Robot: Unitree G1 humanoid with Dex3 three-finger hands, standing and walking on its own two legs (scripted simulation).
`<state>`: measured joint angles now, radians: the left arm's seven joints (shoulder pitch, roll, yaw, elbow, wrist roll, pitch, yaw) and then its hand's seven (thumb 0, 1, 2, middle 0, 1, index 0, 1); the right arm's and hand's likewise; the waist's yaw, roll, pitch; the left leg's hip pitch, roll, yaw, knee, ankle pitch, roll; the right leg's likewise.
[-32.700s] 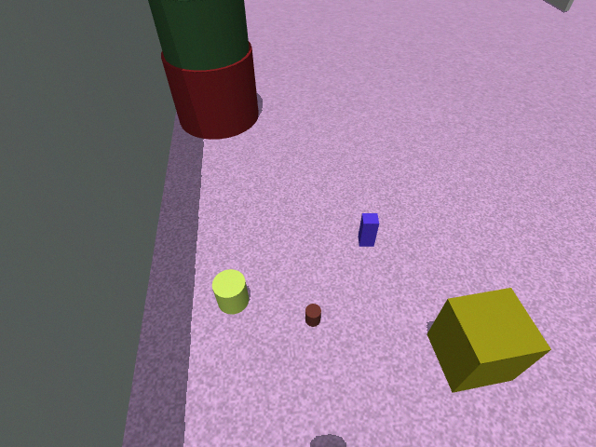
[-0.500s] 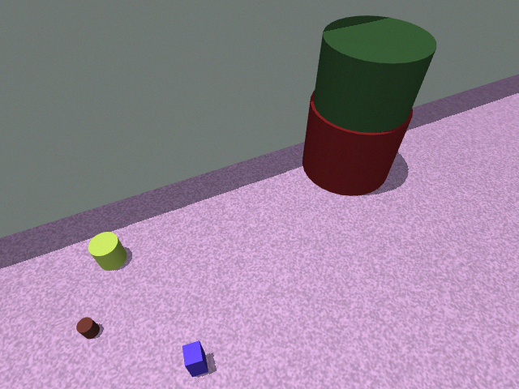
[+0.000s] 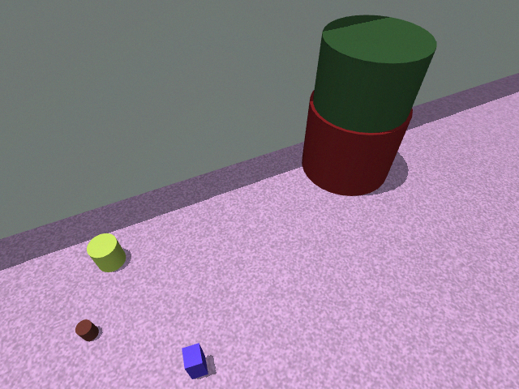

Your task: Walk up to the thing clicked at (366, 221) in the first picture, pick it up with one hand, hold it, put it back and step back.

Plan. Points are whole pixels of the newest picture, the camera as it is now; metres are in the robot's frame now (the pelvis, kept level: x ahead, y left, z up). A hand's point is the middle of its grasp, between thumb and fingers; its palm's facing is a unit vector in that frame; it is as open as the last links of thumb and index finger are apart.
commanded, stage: stand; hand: left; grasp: from the side
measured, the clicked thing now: (195, 361) +0.35 +0.23 -0.71
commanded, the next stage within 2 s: go down in 0.26 s
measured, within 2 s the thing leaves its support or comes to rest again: neither
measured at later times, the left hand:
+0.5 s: hand out of the picture +0.12 +0.25 -0.16, palm faces +0.05 -0.94 -0.33, open 8.7 cm
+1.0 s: hand out of the picture +0.13 +0.28 -0.20, palm faces +0.07 -0.94 -0.33, open 16.9 cm
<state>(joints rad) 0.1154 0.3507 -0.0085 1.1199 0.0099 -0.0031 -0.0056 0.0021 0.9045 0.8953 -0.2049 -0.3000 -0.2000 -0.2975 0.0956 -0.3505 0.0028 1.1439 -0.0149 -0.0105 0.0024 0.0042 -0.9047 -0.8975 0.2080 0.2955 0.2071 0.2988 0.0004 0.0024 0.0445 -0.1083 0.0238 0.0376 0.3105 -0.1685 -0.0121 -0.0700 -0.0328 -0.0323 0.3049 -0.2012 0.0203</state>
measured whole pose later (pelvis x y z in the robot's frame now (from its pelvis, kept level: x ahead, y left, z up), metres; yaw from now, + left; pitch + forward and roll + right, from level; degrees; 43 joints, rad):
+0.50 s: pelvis -0.01 +0.00 -0.01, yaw +1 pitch +2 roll +0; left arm 0.00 0.32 0.08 1.08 0.01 -0.02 0.00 0.01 0.76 0.75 -0.14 -0.21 -0.13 -0.20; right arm 0.18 -0.32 -0.01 0.91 0.03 -0.04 -0.03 0.00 -0.93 -0.91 0.21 0.29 0.20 0.30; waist -0.01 0.00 0.05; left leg -0.28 0.03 0.02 0.45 -0.21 -0.01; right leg -0.23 -0.03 -0.05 0.45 -0.25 0.01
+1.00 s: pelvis -0.02 +0.01 -0.07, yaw +0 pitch +14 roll -2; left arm 0.20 0.34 0.25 0.60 0.04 0.12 -0.08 -0.01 -0.48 0.04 -0.12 -0.13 -0.12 -0.12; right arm 0.24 -0.25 -0.03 0.62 0.01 -0.11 -0.06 0.01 -0.84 -0.88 0.21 0.30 0.21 0.30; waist -0.03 0.00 -0.09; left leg -0.80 0.05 0.00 1.02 -0.46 0.00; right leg -0.74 -0.03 -0.04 0.98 -0.48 0.02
